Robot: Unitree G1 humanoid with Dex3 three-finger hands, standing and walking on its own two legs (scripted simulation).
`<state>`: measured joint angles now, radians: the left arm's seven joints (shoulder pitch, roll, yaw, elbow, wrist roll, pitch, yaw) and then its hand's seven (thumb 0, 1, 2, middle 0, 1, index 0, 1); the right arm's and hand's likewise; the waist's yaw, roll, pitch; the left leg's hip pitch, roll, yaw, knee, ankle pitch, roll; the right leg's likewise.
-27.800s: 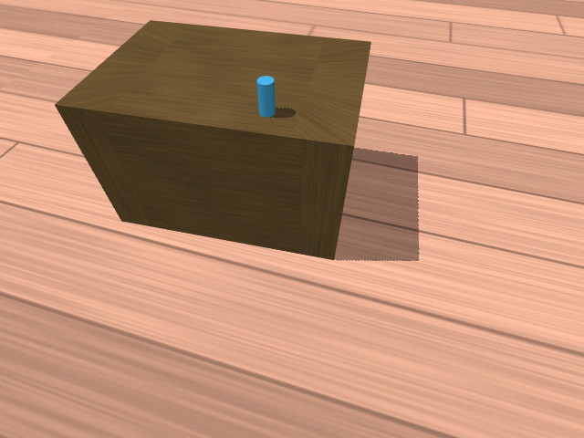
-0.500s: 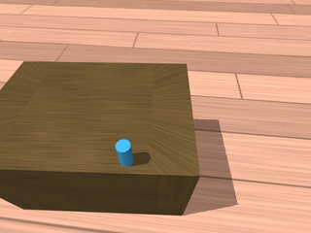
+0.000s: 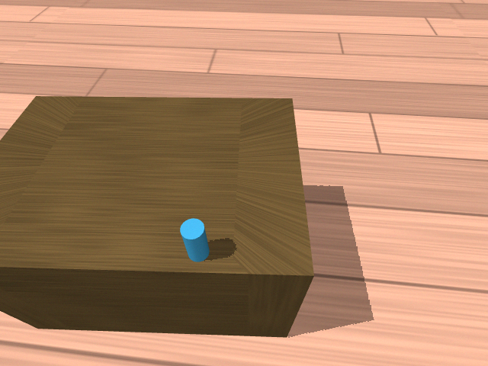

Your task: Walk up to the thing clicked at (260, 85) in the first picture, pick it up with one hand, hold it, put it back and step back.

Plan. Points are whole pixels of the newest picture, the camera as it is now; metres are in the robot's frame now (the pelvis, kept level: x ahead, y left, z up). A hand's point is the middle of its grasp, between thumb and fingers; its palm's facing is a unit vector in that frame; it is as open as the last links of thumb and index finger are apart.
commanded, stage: stand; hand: left
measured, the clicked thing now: (195, 241) +0.39 +0.12 -0.13
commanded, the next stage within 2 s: step back in 0.38 s
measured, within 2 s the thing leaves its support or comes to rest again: neither
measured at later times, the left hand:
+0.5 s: hand out of the picture +0.08 +0.27 -0.15, palm faces +0.00 -0.93 -0.37, open 7.4 cm
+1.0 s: hand out of the picture -0.02 +0.34 -0.18, palm faces -0.09 -0.93 -0.36, open 7.4 cm
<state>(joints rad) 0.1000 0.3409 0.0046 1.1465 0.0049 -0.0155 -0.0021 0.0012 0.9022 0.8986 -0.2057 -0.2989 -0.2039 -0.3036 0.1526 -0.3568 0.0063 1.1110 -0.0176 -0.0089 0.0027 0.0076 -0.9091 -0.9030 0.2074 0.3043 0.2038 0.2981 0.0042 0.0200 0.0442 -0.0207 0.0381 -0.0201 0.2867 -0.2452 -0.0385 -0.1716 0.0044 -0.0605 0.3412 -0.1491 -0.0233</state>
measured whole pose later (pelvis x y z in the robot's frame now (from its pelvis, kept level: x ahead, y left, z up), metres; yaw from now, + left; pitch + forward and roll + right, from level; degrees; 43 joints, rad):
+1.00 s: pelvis -0.13 +0.07 -0.01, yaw -4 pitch -1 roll -1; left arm 0.12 0.40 0.07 0.90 0.01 0.08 0.02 0.00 0.90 0.90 -0.20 -0.30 -0.20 -0.30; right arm 0.14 -0.35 -0.04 0.88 -0.02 0.02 -0.01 0.01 -0.91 -0.90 0.21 0.30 0.21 0.30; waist 0.00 -0.04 0.20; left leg -0.30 0.01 0.03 0.55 -0.24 0.04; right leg -0.37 0.10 0.15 1.05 -0.52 0.04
